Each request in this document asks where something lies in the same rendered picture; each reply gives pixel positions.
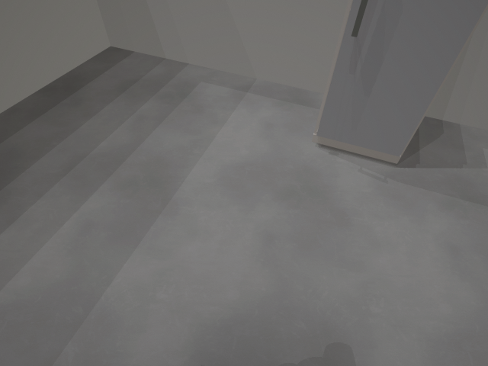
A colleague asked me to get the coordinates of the fridge door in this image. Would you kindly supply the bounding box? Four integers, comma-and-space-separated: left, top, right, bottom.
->
317, 0, 488, 157

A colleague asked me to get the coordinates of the handle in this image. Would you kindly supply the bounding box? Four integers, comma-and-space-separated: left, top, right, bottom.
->
352, 0, 368, 37

